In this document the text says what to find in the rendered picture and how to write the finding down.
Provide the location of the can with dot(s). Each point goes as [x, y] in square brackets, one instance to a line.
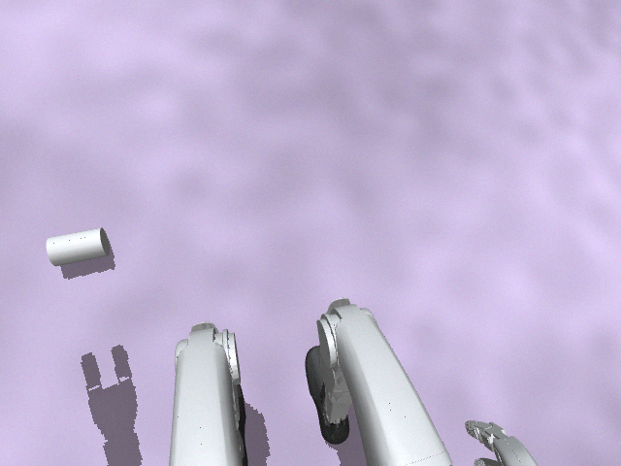
[76, 247]

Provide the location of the right robot hand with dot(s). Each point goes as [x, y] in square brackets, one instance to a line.
[509, 451]

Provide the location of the right robot foot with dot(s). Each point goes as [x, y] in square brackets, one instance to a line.
[332, 433]

